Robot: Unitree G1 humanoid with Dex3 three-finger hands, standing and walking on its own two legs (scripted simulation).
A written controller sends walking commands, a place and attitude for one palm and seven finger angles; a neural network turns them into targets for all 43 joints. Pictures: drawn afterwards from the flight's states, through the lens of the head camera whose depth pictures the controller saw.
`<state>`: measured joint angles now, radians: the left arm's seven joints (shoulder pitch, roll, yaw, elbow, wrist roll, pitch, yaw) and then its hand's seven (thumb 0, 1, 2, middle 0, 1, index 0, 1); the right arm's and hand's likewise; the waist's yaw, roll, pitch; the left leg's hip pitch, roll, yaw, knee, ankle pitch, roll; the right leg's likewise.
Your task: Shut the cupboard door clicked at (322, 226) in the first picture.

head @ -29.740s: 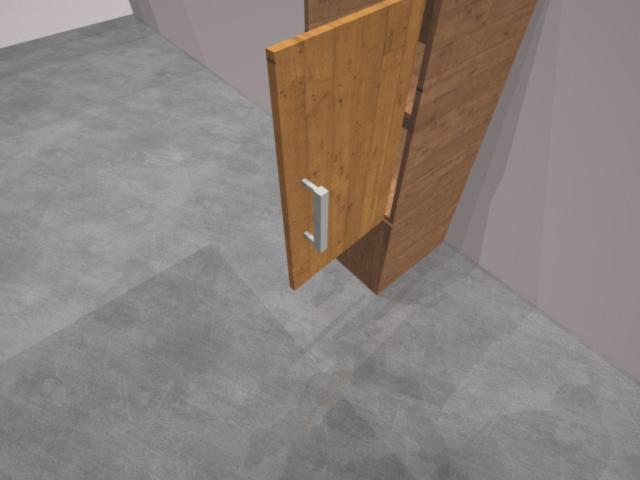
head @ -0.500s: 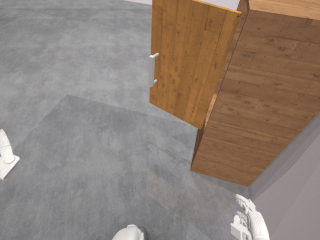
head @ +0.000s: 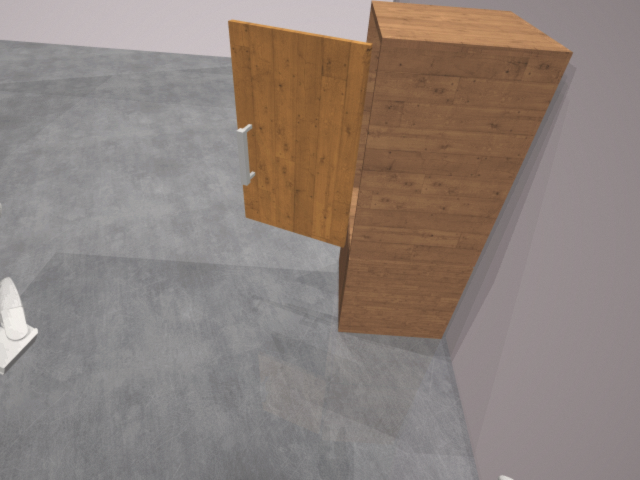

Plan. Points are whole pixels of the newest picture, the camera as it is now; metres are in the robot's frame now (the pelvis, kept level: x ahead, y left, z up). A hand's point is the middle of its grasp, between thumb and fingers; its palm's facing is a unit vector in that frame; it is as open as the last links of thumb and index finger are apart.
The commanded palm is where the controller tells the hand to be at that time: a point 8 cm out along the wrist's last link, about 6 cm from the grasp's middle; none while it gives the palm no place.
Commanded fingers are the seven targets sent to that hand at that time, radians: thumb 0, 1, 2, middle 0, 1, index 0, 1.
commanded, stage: stop stepping back and stand still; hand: left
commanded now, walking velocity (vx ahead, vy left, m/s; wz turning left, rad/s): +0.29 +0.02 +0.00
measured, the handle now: (247, 155) +0.97 +0.28 -0.08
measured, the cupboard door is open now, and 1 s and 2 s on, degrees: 71 71 71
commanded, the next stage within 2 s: let the arm hang, fingers relaxed in 0.42 s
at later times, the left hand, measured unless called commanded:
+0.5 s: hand (28, 346) +0.18 +0.29 +0.16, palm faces +0.46 -0.76 -0.45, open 7.4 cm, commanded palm none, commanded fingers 0.00 0.90 0.90 -0.20 -0.30 -0.20 -0.30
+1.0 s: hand out of the picture -0.02 +0.22 -0.17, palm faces +0.05 -0.97 -0.22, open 7.1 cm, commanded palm none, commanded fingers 0.00 0.90 0.90 -0.20 -0.30 -0.20 -0.30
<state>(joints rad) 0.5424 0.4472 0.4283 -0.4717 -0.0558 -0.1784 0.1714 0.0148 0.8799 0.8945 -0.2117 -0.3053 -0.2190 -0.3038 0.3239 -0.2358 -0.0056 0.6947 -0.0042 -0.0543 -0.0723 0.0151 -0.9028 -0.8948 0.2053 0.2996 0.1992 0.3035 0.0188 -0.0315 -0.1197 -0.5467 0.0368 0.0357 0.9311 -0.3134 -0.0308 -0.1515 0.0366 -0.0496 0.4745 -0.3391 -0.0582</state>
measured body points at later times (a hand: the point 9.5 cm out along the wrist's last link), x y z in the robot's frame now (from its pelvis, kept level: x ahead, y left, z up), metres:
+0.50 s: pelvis -0.01 +0.02 +0.00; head -0.01 +0.03 +0.45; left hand +0.15 +0.33 +0.18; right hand +0.13 -0.21 -0.10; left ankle +0.00 +0.14 -0.72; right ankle -0.02 -0.07 -0.74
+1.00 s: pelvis -0.02 +0.02 +0.01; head +0.00 +0.03 +0.46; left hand -0.02 +0.27 -0.15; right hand +0.02 -0.21 -0.14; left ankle +0.01 +0.14 -0.74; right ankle -0.02 -0.08 -0.74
